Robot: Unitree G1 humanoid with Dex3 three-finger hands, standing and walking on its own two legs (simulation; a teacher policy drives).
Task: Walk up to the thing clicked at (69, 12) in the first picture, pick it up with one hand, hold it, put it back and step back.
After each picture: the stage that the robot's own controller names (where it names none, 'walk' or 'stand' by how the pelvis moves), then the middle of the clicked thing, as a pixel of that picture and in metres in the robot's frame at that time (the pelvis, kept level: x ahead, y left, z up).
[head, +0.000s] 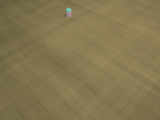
stand; (68, 12) +2.21 +0.22 -0.72
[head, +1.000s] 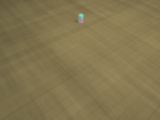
walk; (80, 18) +2.06 +0.10 -0.69
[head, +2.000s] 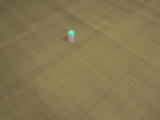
walk; (71, 36) +1.43 +0.16 -0.69
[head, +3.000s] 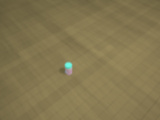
walk; (68, 68) +0.95 +0.16 -0.70
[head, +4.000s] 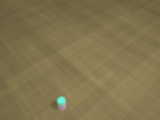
walk; (61, 103) +0.63 +0.18 -0.70
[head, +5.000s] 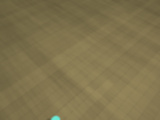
stand; out of the picture +0.45 +0.20 -0.70
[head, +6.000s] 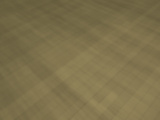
stand; out of the picture +0.39 +0.21 -0.72
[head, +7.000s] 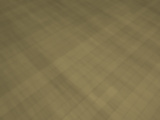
walk; out of the picture +0.33 +0.15 -0.71
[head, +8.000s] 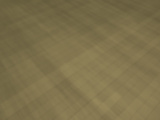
stand; out of the picture +0.39 +0.16 -0.70
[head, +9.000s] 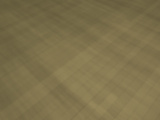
stand; out of the picture +0.34 +0.20 -0.72
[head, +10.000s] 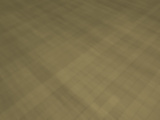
stand; out of the picture +0.34 +0.20 -0.73
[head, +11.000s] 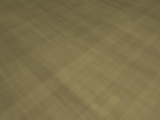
stand; out of the picture +0.33 +0.20 -0.73
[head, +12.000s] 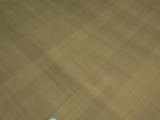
go down; out of the picture +0.35 +0.20 -0.67
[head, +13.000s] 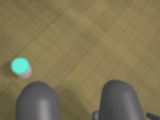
go down; (22, 68) +0.40 +0.25 -0.29
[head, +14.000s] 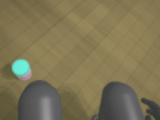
close in; (22, 70) +0.40 +0.26 -0.29
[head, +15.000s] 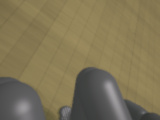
close in; out of the picture +0.38 +0.29 -0.21
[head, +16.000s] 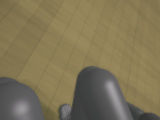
close; out of the picture +0.37 +0.30 -0.22
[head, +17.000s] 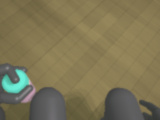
lift; (20, 87) +0.31 +0.24 -0.07
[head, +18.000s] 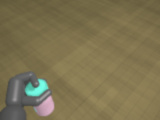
hold; (40, 98) +0.32 +0.16 +0.01
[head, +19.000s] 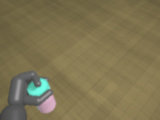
hold; (42, 96) +0.32 +0.16 -0.01
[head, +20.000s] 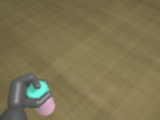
hold; (41, 99) +0.32 +0.17 -0.01
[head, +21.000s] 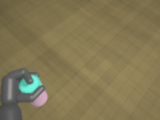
crouch; (34, 91) +0.35 +0.19 -0.07
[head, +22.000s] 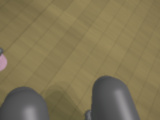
lower; out of the picture +0.44 +0.27 -0.13
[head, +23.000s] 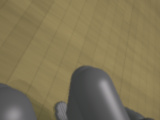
lower; out of the picture +0.40 +0.31 -0.22
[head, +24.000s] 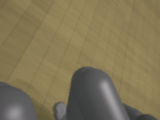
lower; out of the picture +0.39 +0.32 -0.23
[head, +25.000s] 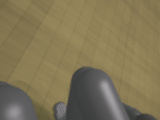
lower; out of the picture +0.39 +0.32 -0.23
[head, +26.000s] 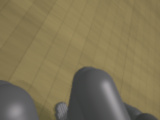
lower; out of the picture +0.39 +0.32 -0.22
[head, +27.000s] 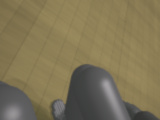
open; out of the picture +0.38 +0.31 -0.22
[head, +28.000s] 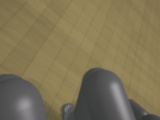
stand; out of the picture +0.37 +0.29 -0.23
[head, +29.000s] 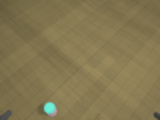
stand; (50, 109) +0.38 +0.21 -0.56
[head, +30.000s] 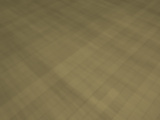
stand; out of the picture +0.36 +0.20 -0.66
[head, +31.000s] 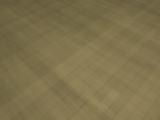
stand; out of the picture +0.35 +0.20 -0.67
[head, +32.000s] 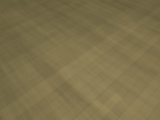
stand; out of the picture +0.36 +0.18 -0.71
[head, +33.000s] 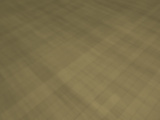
stand; out of the picture +0.36 +0.20 -0.73
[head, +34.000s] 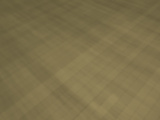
stand; out of the picture +0.35 +0.21 -0.73
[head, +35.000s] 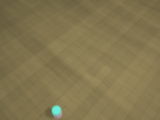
walk; (57, 112) +0.43 +0.17 -0.71
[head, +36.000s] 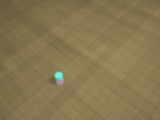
walk; (59, 78) +0.74 +0.24 -0.69
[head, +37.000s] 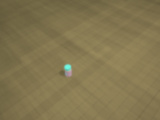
stand; (68, 70) +1.01 +0.20 -0.70
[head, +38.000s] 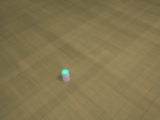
stand; (65, 75) +0.97 +0.22 -0.72
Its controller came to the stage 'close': yes
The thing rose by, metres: 0.69
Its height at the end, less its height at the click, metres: +0.00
